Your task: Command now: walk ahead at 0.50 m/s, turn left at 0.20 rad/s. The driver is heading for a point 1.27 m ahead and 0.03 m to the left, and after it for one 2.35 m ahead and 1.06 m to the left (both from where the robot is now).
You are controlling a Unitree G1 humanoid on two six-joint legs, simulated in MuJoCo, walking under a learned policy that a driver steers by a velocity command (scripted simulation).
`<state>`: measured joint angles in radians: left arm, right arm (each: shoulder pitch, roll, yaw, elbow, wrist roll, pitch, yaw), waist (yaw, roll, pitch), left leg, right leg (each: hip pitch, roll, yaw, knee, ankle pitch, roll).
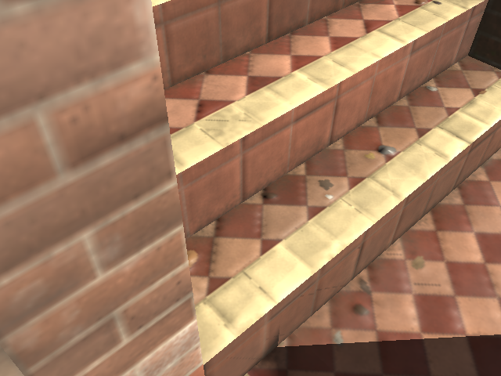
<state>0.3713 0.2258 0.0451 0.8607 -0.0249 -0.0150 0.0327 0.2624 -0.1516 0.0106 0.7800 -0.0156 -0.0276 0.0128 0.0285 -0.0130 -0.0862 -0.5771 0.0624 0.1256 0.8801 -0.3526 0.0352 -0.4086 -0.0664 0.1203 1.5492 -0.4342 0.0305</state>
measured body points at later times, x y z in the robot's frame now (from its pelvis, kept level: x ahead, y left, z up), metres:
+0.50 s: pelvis +0.14 -0.07 +0.07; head +0.15 -0.04 +0.52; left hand +0.36 +0.08 -0.02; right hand +0.05 -0.29 -0.06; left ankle +0.07 +0.10 -0.69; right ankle +0.21 -0.21 -0.47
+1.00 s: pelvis +0.34 -0.14 +0.22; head +0.33 -0.17 +0.67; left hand +0.18 -0.01 +0.09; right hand +0.52 -0.27 +0.11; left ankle +0.43 +0.00 -0.18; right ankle +0.21 -0.21 -0.50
